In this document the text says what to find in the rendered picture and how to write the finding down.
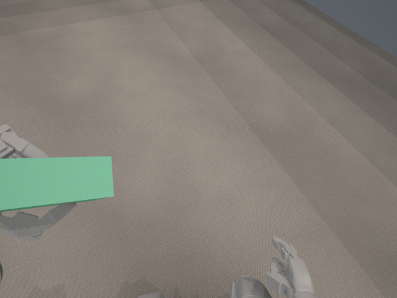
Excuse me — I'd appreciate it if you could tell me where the sponge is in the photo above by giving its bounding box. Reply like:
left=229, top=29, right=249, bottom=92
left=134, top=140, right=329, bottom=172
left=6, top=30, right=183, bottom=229
left=0, top=156, right=114, bottom=212

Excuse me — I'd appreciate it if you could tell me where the right robot thigh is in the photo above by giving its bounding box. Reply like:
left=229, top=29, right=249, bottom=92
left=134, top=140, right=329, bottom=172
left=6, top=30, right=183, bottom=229
left=230, top=276, right=272, bottom=298

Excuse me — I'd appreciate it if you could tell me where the robot left hand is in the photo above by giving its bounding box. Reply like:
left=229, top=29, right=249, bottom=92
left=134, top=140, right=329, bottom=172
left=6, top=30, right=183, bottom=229
left=0, top=124, right=76, bottom=242

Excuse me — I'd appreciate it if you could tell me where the robot right hand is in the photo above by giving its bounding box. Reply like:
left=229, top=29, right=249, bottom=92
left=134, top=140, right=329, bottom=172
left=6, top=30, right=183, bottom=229
left=267, top=237, right=314, bottom=298

